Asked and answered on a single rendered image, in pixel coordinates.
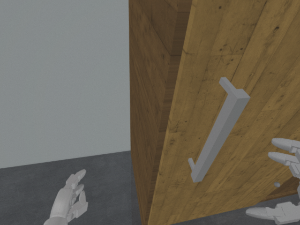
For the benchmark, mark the robot right hand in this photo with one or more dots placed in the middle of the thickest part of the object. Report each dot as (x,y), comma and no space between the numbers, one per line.
(285,212)

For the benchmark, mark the handle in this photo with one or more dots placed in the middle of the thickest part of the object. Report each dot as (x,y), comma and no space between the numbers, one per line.
(231,110)

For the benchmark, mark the robot left hand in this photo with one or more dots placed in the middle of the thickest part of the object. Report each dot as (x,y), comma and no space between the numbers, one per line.
(64,203)

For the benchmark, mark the wardrobe door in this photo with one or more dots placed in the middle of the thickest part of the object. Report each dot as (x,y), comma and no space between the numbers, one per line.
(255,44)
(289,185)

